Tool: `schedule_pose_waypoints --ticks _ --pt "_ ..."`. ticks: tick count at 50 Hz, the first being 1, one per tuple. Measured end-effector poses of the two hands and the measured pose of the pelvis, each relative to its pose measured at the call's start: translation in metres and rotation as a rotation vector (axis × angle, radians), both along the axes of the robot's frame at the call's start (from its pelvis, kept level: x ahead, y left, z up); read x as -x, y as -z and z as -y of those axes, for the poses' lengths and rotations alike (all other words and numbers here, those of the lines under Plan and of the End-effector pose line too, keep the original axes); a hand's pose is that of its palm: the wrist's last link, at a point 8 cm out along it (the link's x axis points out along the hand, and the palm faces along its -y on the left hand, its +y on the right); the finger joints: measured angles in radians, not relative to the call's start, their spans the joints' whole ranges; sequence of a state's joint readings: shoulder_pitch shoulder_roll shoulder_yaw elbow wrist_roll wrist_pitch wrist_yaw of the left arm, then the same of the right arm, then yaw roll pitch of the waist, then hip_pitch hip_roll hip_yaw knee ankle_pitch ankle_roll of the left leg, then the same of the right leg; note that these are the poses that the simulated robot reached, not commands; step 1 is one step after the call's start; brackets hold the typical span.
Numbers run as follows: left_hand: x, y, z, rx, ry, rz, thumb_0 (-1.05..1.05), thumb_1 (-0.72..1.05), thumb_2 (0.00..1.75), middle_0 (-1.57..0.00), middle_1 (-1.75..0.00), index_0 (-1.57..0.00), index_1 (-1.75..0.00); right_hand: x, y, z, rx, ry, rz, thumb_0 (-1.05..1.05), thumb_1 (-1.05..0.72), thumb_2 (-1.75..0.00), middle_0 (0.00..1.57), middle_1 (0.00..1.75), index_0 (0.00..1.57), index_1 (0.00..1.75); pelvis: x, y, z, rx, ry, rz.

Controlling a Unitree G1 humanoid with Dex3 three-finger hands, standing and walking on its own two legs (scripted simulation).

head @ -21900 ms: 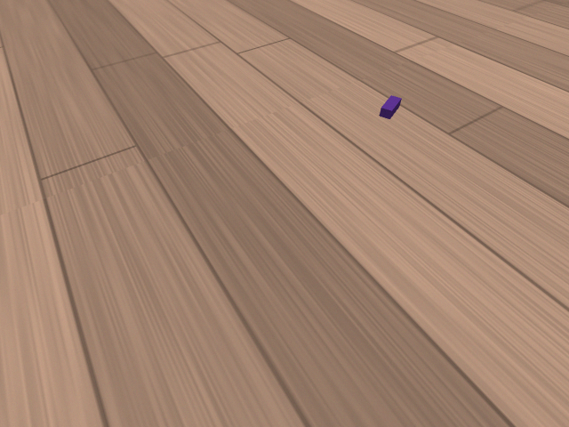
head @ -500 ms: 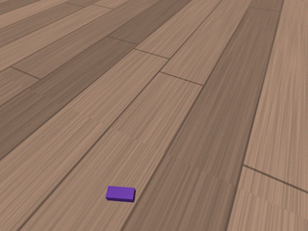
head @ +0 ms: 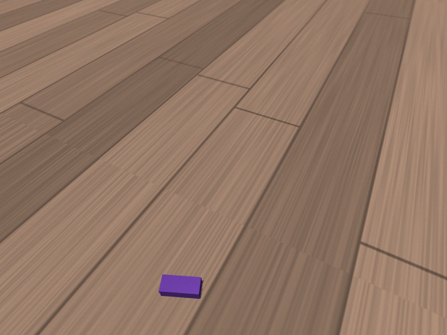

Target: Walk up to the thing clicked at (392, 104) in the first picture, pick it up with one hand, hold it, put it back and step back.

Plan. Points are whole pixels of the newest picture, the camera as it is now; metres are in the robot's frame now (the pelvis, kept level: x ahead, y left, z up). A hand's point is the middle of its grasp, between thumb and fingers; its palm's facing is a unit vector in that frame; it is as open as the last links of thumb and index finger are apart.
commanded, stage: walk up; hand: left
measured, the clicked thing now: (181, 286) +0.45 +0.23 -0.75
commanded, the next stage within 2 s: none
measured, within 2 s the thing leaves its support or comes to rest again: neither
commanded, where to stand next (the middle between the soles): +0.06 +0.00 m, yaw -2 degrees
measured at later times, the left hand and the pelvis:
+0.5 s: hand out of the picture +0.12 +0.29 -0.16, palm faces -0.04 -0.93 -0.37, open 7.4 cm; pelvis +0.03 +0.04 -0.01, yaw -1 degrees
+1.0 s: hand out of the picture +0.12 +0.29 -0.15, palm faces -0.05 -0.93 -0.36, open 7.4 cm; pelvis +0.02 +0.03 +0.01, yaw -1 degrees
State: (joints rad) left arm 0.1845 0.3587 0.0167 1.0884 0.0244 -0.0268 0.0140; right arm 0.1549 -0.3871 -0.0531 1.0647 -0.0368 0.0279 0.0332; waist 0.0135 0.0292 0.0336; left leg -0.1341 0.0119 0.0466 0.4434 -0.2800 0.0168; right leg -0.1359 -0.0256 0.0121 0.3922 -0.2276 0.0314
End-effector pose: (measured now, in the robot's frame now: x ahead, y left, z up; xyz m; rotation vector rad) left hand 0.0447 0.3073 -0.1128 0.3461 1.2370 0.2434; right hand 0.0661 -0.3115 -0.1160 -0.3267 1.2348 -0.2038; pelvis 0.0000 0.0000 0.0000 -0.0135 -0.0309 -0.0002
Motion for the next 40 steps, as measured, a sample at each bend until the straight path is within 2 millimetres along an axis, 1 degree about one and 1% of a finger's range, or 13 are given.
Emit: schedule_pose_waypoints --ticks 4,7,9,12,16,19,21,24,30,35,40 --pt "-0.001 0.002 -0.017 -0.019 0.001 -0.028 0.00 0.90 0.90 -0.21 -0.30 -0.20 -0.30 0.001 -0.001 -0.009 -0.001 0.016 0.001 0.01 -0.91 -0.90 0.20 0.30 0.20 0.30 -0.006 0.002 -0.008 -0.015 0.013 0.000" --pt "-0.008 0.003 -0.023 -0.032 0.017 -0.047 0.00 0.90 0.90 -0.20 -0.30 -0.20 -0.30 0.000 0.000 -0.015 -0.009 0.027 0.001 0.01 -0.91 -0.90 0.20 0.30 0.20 0.30 -0.009 0.003 -0.009 -0.017 0.025 0.004" --pt "-0.015 0.003 -0.023 -0.038 0.029 -0.050 0.00 0.90 0.90 -0.20 -0.30 -0.20 -0.30 0.000 0.003 -0.016 -0.017 0.034 -0.001 0.01 -0.91 -0.90 0.20 0.30 0.20 0.30 -0.012 0.004 -0.008 -0.020 0.028 0.007" --pt "-0.026 0.000 -0.017 -0.039 0.039 -0.026 0.00 0.90 0.90 -0.20 -0.30 -0.20 -0.30 -0.004 0.011 -0.018 -0.033 0.051 -0.015 0.01 -0.90 -0.90 0.20 0.30 0.21 0.30 -0.018 0.005 -0.008 -0.003 0.018 0.015" --pt "-0.039 -0.004 -0.014 -0.034 0.054 0.010 0.00 0.90 0.90 -0.21 -0.30 -0.20 -0.30 -0.020 0.013 -0.024 -0.039 0.043 -0.004 0.01 -0.91 -0.90 0.20 0.30 0.20 0.30 -0.024 0.005 -0.013 -0.007 0.024 0.007" --pt "-0.048 -0.003 -0.019 -0.028 0.064 0.029 0.00 0.90 0.90 -0.21 -0.30 -0.20 -0.30 -0.034 0.011 -0.031 -0.038 0.028 0.022 0.01 -0.91 -0.90 0.20 0.30 0.20 0.30 -0.026 0.005 -0.021 -0.011 0.023 0.004" --pt "-0.056 0.002 -0.024 -0.016 0.067 0.037 0.00 0.90 0.90 -0.21 -0.30 -0.20 -0.30 -0.041 0.010 -0.036 -0.029 0.021 0.047 0.01 -0.91 -0.90 0.20 0.30 0.20 0.30 -0.028 0.008 -0.029 -0.004 0.015 0.003" --pt "-0.069 0.005 -0.030 0.009 0.056 0.047 0.00 0.90 0.90 -0.21 -0.30 -0.20 -0.30 -0.046 0.005 -0.045 -0.023 0.025 0.057 0.01 -0.91 -0.90 0.20 0.30 0.20 0.30 -0.031 0.006 -0.036 -0.015 0.022 0.008" --pt "-0.090 0.007 -0.034 0.037 0.072 0.062 0.00 0.90 0.90 -0.21 -0.30 -0.20 -0.30 -0.054 -0.006 -0.058 -0.018 0.032 0.069 0.01 -0.91 -0.90 0.20 0.30 0.21 0.30 -0.035 0.001 -0.042 -0.010 0.029 0.006" --pt "-0.099 0.005 -0.034 0.044 0.085 0.065 0.00 0.90 0.90 -0.20 -0.30 -0.20 -0.30 -0.056 -0.009 -0.061 -0.018 0.039 0.070 0.01 -0.90 -0.90 0.21 0.30 0.21 0.30 -0.033 -0.002 -0.045 -0.011 0.031 0.007" --pt "-0.098 0.001 -0.031 0.042 0.088 0.061 0.00 0.90 0.90 -0.20 -0.30 -0.20 -0.30 -0.052 -0.008 -0.059 -0.024 0.046 0.071 0.01 -0.90 -0.90 0.21 0.30 0.21 0.30 -0.030 -0.004 -0.044 -0.015 0.031 0.011"
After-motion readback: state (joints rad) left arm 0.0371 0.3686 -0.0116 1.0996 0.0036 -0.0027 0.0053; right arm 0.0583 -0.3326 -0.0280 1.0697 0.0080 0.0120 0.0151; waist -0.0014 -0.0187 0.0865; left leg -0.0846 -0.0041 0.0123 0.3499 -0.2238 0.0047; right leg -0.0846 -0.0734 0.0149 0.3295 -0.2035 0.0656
